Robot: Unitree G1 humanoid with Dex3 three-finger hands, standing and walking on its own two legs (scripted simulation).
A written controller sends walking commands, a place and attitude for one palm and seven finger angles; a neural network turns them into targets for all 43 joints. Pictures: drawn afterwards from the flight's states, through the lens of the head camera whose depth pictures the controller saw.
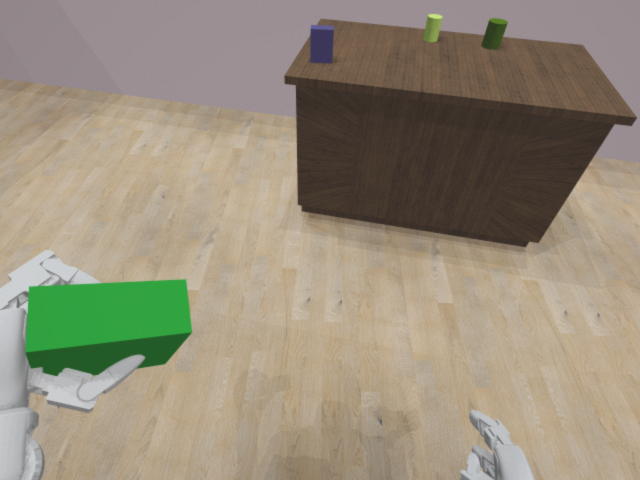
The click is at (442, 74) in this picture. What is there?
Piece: table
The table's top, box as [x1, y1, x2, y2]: [284, 19, 636, 125]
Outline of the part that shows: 284,75 285,83 626,125 631,125 636,118 584,47 578,44 503,37 499,48 491,50 486,49 480,45 483,35 439,31 438,38 435,42 427,42 422,39 424,29 320,19 317,24 334,26 332,62 309,62 310,35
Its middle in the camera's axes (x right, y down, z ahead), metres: +0.47 -0.66 +1.44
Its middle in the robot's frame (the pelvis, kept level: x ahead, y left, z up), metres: +1.54 -0.39 -0.09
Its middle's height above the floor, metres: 0.68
